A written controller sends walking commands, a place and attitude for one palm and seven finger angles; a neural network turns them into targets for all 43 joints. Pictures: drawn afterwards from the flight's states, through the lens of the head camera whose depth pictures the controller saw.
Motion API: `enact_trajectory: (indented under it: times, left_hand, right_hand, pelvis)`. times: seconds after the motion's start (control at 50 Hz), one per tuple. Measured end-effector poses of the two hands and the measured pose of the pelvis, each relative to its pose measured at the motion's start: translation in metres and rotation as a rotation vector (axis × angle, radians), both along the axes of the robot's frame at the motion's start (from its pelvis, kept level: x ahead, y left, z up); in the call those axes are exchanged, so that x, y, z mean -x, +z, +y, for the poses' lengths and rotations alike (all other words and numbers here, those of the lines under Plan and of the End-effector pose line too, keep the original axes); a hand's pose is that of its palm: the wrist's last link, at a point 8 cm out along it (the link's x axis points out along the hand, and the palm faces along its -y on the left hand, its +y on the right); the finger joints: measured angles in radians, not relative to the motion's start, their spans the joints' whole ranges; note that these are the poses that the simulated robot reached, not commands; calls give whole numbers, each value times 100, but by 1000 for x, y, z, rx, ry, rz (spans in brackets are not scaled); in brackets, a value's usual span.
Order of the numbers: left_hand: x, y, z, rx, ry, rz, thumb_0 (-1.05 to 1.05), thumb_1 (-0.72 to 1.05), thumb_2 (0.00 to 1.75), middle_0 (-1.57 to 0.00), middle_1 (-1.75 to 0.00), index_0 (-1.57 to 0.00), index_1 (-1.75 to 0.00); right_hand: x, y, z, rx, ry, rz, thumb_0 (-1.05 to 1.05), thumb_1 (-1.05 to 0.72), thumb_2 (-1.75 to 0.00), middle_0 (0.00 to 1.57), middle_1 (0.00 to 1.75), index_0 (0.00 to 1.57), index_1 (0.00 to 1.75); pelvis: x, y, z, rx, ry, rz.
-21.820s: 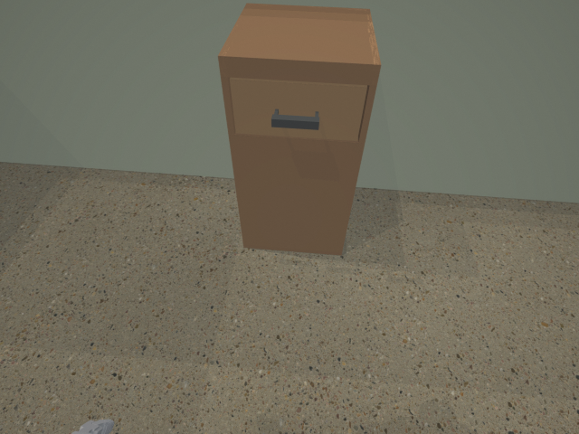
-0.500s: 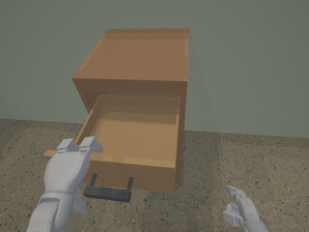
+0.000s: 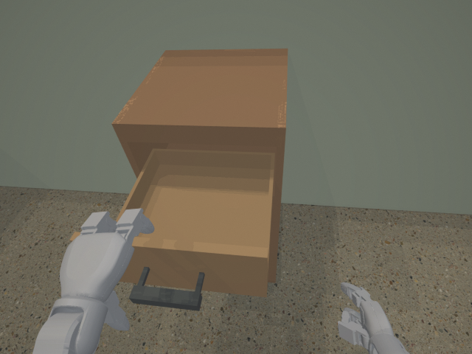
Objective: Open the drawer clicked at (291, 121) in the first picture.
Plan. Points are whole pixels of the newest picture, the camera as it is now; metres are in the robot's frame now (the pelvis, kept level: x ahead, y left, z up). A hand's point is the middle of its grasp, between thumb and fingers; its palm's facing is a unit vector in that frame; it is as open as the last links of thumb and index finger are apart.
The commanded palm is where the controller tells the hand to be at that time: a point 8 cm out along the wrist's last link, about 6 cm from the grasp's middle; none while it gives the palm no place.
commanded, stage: draw the hand back to the body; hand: left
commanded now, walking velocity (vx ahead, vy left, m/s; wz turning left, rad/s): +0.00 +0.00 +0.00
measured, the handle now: (169, 286) +0.25 +0.19 -0.08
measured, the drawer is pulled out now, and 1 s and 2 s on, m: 0.30 0.30 0.30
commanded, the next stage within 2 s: step back with the hand held close in 1.36 s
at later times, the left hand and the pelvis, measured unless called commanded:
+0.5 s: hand (114, 263) +0.20 +0.21 +0.12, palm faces +0.28 -0.79 -0.54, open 13.6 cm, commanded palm +0.15 +0.25 +0.16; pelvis +0.00 +0.00 +0.00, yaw +2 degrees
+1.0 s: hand (85, 242) +0.20 +0.24 +0.15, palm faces +0.42 -0.81 -0.41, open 10.0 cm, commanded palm +0.15 +0.28 +0.18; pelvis +0.03 +0.00 +0.00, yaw +2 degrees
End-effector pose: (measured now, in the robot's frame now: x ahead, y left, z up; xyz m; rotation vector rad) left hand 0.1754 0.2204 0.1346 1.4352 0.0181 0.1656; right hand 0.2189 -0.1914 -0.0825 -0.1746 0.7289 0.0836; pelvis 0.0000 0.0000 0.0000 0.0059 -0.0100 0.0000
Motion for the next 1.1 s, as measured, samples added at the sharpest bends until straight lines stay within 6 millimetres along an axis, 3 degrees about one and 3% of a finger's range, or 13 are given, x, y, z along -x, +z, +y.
enact_trajectory:
  times: [0.38,0.44,0.48,0.58,0.72,0.86,1.1]
  left_hand:
    - [16,14,19,-36,17,29,0,-49,30,-32,-120,-32,-120]
    - [16,12,25,508,50,-72,-1,-48,30,-32,-120,-32,-120]
    - [15,10,26,755,66,-148,-1,-46,31,-32,-118,-32,-118]
    - [14,20,28,974,46,-298,-1,-36,36,-31,-112,-31,-112]
    - [9,28,38,984,44,-342,-1,-16,45,-29,-98,-29,-99]
    - [10,33,47,946,63,-333,-1,8,55,-27,-83,-27,-83]
    - [17,42,62,914,104,-381,0,49,73,-24,-56,-24,-56]
  right_hand:
    - [-1,2,-9,27,-9,-11,2,-91,-90,20,30,20,30]
    - [1,7,-8,24,-39,-73,2,-91,-90,20,30,20,30]
    - [4,13,-7,33,-60,-117,2,-91,-90,20,30,20,30]
    - [14,18,-8,55,-76,-159,2,-91,-90,20,30,20,30]
    - [17,13,-15,64,-90,-134,2,-91,-90,20,30,20,30]
    - [7,12,-19,63,-106,-136,2,-91,-90,20,30,20,30]
    - [-14,18,-6,40,-84,-172,2,-91,-90,20,30,20,30]
  pelvis:
    - [0,1,-2,3,10,-6]
    - [0,1,-2,4,20,-36]
    - [-2,2,-4,3,24,-49]
    - [-12,2,-6,6,33,-59]
    - [-21,3,-5,11,36,-50]
    - [-28,3,-3,13,36,-30]
    - [-30,3,-1,13,44,-22]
